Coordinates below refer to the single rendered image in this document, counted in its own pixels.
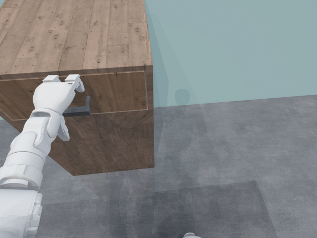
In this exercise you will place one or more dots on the cabinet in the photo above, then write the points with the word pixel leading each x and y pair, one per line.
pixel 62 37

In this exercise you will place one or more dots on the drawer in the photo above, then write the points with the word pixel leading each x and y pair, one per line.
pixel 109 92

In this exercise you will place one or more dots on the robot left upper arm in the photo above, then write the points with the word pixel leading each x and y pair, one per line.
pixel 20 212

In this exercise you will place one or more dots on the handle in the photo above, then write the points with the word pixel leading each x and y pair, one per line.
pixel 78 111

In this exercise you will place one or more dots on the left robot hand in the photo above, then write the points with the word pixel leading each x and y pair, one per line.
pixel 57 96

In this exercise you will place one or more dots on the left robot forearm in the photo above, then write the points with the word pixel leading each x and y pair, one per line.
pixel 24 162

